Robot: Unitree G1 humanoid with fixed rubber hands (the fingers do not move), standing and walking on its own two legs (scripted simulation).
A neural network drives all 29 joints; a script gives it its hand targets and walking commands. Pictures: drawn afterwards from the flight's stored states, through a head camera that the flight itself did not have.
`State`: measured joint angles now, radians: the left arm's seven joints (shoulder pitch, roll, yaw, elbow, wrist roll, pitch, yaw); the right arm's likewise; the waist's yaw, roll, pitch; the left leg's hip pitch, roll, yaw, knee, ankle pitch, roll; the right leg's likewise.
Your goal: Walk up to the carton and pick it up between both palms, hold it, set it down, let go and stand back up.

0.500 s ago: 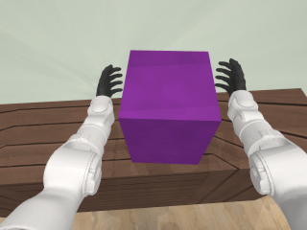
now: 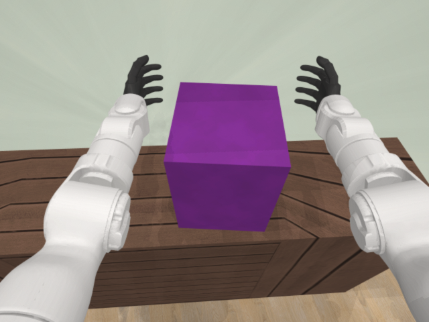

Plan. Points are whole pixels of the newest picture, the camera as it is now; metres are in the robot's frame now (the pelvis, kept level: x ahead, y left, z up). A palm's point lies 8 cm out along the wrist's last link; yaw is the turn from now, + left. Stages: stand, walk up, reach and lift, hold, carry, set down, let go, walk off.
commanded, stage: set down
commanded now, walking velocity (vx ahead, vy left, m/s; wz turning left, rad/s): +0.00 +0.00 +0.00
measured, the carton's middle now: (224, 161) +0.45 +0.01 +0.02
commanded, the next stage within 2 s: none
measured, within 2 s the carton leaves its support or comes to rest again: neither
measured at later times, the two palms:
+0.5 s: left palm (130, 135) +0.42 +0.18 +0.12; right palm (321, 136) +0.42 -0.16 +0.13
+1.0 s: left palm (132, 184) +0.35 +0.18 +0.08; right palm (328, 186) +0.34 -0.17 +0.08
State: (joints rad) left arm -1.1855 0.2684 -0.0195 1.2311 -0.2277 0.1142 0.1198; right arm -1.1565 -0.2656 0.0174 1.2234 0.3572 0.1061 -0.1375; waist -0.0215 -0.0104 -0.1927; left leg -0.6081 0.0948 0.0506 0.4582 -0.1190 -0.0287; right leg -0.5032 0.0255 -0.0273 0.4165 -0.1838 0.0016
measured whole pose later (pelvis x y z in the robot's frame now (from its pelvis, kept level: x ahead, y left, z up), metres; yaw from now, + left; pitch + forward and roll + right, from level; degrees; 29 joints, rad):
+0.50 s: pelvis +0.01 -0.01 +0.01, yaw +1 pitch +4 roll -1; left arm -0.77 0.21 0.12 0.73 -0.09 0.28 0.05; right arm -0.78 -0.19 0.06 0.82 0.34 0.13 -0.22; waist -0.03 -0.02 -0.03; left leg -0.34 0.09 0.05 0.38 -0.11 -0.04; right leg -0.23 0.02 -0.03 0.34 -0.18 0.00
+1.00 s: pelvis +0.00 +0.00 +0.01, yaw +0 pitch -1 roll +0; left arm -0.38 0.11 0.11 0.31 -0.04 0.36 0.05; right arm -0.37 -0.13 0.03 0.47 0.23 0.08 -0.22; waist -0.01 -0.04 0.04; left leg -0.23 0.07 0.08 0.37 -0.12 -0.03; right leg -0.15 0.00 -0.01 0.38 -0.21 0.00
